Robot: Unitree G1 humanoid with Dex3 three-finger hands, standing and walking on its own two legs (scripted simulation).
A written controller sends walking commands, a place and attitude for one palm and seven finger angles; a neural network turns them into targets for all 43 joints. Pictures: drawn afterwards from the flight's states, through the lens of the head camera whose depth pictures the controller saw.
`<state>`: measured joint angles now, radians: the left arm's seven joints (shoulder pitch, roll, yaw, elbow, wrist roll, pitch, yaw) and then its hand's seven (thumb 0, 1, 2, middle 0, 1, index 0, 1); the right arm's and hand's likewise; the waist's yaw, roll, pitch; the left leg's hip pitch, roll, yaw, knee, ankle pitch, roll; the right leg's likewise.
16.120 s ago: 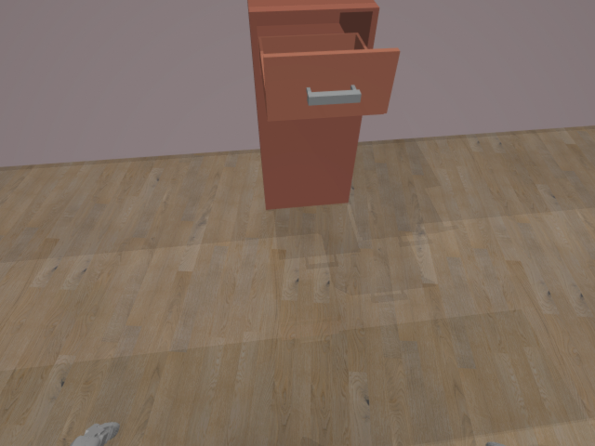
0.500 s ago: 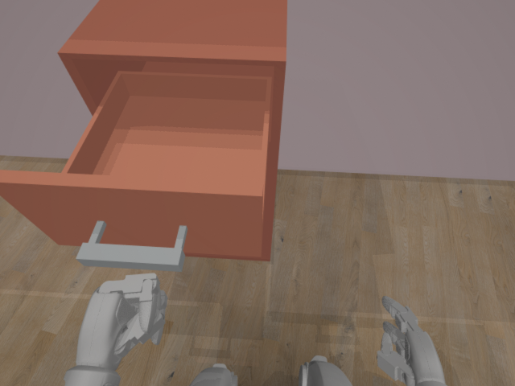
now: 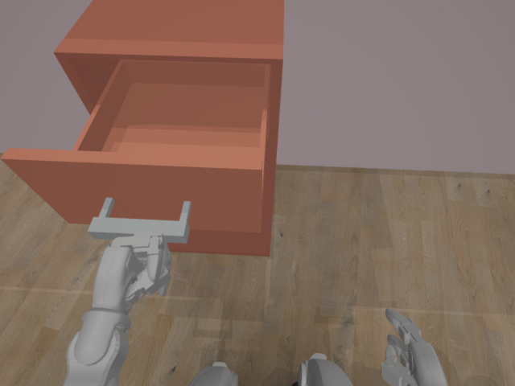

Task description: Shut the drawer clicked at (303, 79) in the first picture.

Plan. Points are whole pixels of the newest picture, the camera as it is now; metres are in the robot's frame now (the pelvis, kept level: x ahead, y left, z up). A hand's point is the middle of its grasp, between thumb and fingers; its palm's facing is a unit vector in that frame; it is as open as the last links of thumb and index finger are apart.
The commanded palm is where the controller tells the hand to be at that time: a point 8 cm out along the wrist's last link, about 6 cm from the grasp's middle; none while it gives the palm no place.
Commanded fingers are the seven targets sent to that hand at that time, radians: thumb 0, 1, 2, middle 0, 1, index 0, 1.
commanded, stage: push the drawer shut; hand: left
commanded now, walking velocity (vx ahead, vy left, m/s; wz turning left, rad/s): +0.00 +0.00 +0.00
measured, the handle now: (144, 217) +0.35 +0.19 +0.06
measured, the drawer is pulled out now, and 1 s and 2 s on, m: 0.23 0.12 0.00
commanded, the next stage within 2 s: none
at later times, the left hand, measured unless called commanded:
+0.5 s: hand (175, 236) +0.32 +0.14 +0.05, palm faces -0.05 -1.00 -0.06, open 3.1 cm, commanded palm +0.31 +0.19 +0.06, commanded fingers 0.00 0.90 0.90 -1.40 -1.60 -1.40 -1.60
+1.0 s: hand (181, 199) +0.39 +0.14 +0.06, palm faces -0.05 -1.00 -0.05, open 3.2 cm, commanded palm +0.37 +0.20 +0.06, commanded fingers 0.00 0.90 0.90 -1.40 -1.60 -1.40 -1.60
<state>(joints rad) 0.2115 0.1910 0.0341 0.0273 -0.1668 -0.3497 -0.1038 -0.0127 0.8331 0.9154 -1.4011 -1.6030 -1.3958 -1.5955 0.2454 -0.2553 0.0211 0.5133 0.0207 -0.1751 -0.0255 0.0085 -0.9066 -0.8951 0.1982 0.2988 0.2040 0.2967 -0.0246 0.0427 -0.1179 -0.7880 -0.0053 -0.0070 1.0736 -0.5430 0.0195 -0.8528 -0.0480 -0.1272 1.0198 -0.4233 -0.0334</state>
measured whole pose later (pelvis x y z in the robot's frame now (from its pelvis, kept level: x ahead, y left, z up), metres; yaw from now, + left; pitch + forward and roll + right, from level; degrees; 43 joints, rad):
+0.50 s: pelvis +0.00 +0.01 +0.00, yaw +0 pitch +15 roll -1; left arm -0.06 0.18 0.04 0.26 -0.14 -0.36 -0.07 0.01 0.85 0.93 -1.40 -1.60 -1.40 -1.60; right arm 0.23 -0.25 0.03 0.56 0.02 -0.13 -0.01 0.01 -0.91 -0.89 0.20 0.30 0.20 0.30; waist -0.03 0.03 -0.10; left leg -0.77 -0.02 0.01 1.04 -0.52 0.03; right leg -0.84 -0.06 -0.11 0.99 -0.40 -0.02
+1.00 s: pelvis +0.00 +0.00 +0.01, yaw -1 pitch +16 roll +0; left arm -0.34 0.22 0.15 0.58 -0.14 -0.40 -0.10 0.02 0.82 0.90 -1.40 -1.60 -1.40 -1.60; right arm 0.28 -0.26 0.02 0.61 0.01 -0.08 0.00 0.01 -0.91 -0.89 0.20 0.30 0.20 0.30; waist -0.06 0.02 -0.10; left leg -0.78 -0.01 0.03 1.01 -0.50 0.03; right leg -0.86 -0.04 -0.09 0.96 -0.38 -0.03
